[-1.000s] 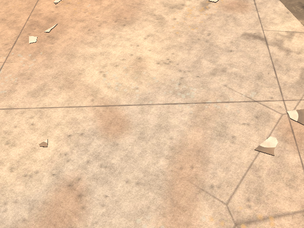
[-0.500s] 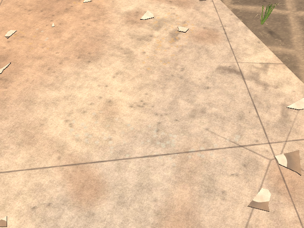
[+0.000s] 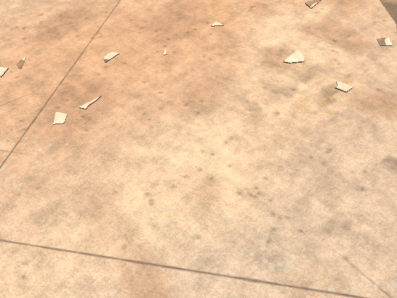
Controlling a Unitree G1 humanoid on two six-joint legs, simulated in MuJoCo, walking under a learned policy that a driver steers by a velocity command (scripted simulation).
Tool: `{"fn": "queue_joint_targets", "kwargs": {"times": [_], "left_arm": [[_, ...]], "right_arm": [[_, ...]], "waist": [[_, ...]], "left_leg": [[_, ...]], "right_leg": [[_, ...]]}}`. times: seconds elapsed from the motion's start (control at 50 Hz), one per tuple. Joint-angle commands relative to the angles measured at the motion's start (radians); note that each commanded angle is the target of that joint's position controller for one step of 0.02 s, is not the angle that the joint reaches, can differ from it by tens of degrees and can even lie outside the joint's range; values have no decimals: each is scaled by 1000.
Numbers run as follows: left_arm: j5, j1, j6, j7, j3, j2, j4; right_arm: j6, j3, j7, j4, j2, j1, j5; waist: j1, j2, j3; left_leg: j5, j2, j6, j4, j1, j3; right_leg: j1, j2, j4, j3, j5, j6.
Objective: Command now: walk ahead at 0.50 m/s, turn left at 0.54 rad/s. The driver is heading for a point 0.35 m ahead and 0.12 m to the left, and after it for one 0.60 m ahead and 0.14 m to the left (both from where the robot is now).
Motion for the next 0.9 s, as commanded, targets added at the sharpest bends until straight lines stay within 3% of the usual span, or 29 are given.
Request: {"fn": "queue_joint_targets", "kwargs": {"times": [0.02, 0.12, 0.2, 0.24, 0.26, 0.28, 0.3, 0.32, 0.34, 0.36, 0.38, 0.4, 0.44, 0.48, 0.54, 0.6, 0.66, 0.7, 0.74, 0.76, 0.78, 0.8, 0.82, 0.84, 0.86, 0.88, 0.9], "left_arm": [[-1, -42, -23, 7, 37, 139, -44], [-8, -12, -7, 16, 49, 183, -13], [-29, 35, 14, 17, 61, 219, 18], [-39, 31, 27, 20, 70, 249, 21], [-44, 27, 34, 24, 74, 264, 20], [-48, 14, 42, 27, 71, 261, 17], [-31, 30, 39, 31, 56, 227, 8], [20, 128, 18, 17, 6, 75, -54], [-10, 46, -20, 4, 6, 132, -64], [-52, -65, -39, -4, 24, 196, -95], [-47, -85, -49, 1, 16, 180, -102], [-19, -81, -50, 9, 18, 179, -89], [-2, -45, -28, 9, 28, 187, -80], [7, -45, -10, 10, 22, 157, -79], [10, -151, -2, 10, 5, 115, -108], [-1, -249, -9, -5, -9, 91, -124], [-12, -307, -20, -20, -6, 108, -142], [-6, -314, -27, -26, 2, 131, -150], [7, -263, -35, -26, 12, 145, -139], [18, -189, -41, -23, 21, 157, -119], [34, -92, -48, -19, 31, 199, -109], [50, 21, -41, -16, 44, 258, -94], [13, 91, -20, -24, 39, 213, -53], [-15, 64, -6, -27, 27, 177, -63], [-10, -9, 5, -22, 16, 149, -75], [-2, -80, 10, -22, -1, 114, -78], [5, -130, 11, -21, -13, 87, -78]], "right_arm": [[0, -1, 7, -89, -15, -16, -6], [-11, 14, 37, -131, 5, -155, -6], [-8, 12, 57, -182, -10, -244, -5], [-3, -2, 60, -193, -38, -220, -9], [1, -18, 58, -183, -65, -156, -11], [4, -44, 52, -146, -105, -12, -8], [14, -80, 34, -98, -177, 166, -5], [9, -97, 22, -101, -305, 144, 7], [-9, -73, 28, -141, -238, 178, -1], [-25, -53, 33, -127, -175, 147, -12], [-34, -45, 32, -126, -152, 95, -11], [-35, -33, 30, -135, -118, 23, -12], [-36, -22, 23, -159, -91, -41, -30], [-41, -24, 13, -149, -101, -37, -24], [-40, -33, -6, -124, -129, 6, -16], [-34, -31, -14, -98, -125, 48, -12], [-35, -27, -12, -58, -117, 110, -7], [-29, -26, -14, -41, -111, 126, -10], [-15, -26, -19, -32, -108, 117, -17], [-12, -21, -21, -39, -96, 96, -17], [-13, -8, -22, -60, -66, 86, -27], [-20, 10, -24, -59, -22, 195, -29], [-23, 14, -19, -28, -35, 292, -21], [-16, -6, -18, -26, -115, 237, -7], [-4, -10, -22, -46, -123, 131, -3], [10, -8, -26, -61, -110, 66, -15], [24, -9, -31, -68, -94, 50, -26]], "waist": [[-14, -126, 7], [34, -102, 37], [49, -106, 65], [14, -133, 30], [-29, -147, -17], [-114, -131, -91], [-192, -68, -184], [-69, 233, -252], [-137, 133, -423], [-157, 61, -275], [-117, 5, -180], [-71, -37, -117], [-12, -6, -85], [-1, -18, -66], [-31, -15, -26], [-77, 14, -14], [-107, 24, 2], [-103, 33, 14], [-74, 61, -8], [-30, 58, -53], [11, 22, -168], [13, -170, -333], [17, -341, -447], [34, -216, -358], [31, -145, -239], [9, -104, -142], [-25, -114, -109]], "left_leg": [[101, 60, -18, -74, -138, -47], [307, 37, 2, -344, -82, 24], [241, 14, 46, -452, -76, 73], [140, -40, 86, -473, 12, 126], [95, -82, 110, -479, 111, 157], [137, -130, 144, -538, 311, 175], [168, -101, 189, -557, 620, 72], [52, 176, 369, -622, 963, -480], [-144, 264, 436, -797, 1024, -795], [-94, 238, 374, -831, 935, -661], [-14, 198, 341, -829, 791, -544], [105, 159, 314, -831, 648, -444], [258, 114, 305, -868, 484, -357], [355, 94, 311, -887, 404, -294], [353, 43, 278, -892, 343, -217], [255, 12, 231, -884, 319, -178], [204, 54, 221, -852, 388, -222], [269, 81, 208, -790, 469, -260], [463, 77, 174, -692, 530, -270], [599, 34, 144, -598, 535, -245], [557, -21, 99, -434, 465, -210], [182, -129, 22, -112, 192, -142], [-393, -193, -26, 126, 39, -129], [-367, -150, -35, 204, -23, -173], [-310, -113, -42, 208, -53, -134], [-268, -78, -48, 134, -42, -103], [-225, -34, -47, 42, 21, -92]], "right_leg": [[85, -291, -211, 181, 202, -171], [118, -268, -215, 14, 259, -138], [225, -303, -168, -43, 334, -108], [266, -306, -58, -80, 620, -87], [268, -299, 56, -100, 784, -75], [215, -269, 248, -133, 842, -49], [4, -231, 526, -138, 641, -6], [-473, -44, 903, -91, -311, 63], [-586, 3, 1037, 162, -419, 54], [-669, -45, 1031, 181, -318, 32], [-647, -86, 949, 175, -230, 18], [-580, -118, 860, 175, -178, 24], [-455, -140, 774, 182, -123, 40], [-426, -130, 693, 159, -88, 70], [-420, -99, 483, 146, 100, 100], [-336, -56, 271, 131, 290, 100], [-322, -51, 193, 144, 323, 77], [-335, -43, 145, 148, 257, 47], [-274, -21, 106, 124, 203, 11], [-162, -7, 57, 98, 278, -16], [51, -105, 111, 166, 546, -66], [420, -323, 181, 417, 813, -218], [543, -456, 132, 666, 784, -331], [444, -426, 82, 645, 570, -297], [322, -381, 57, 536, 471, -252], [175, -332, 19, 445, 470, -230], [68, -300, -7, 389, 459, -208]]}}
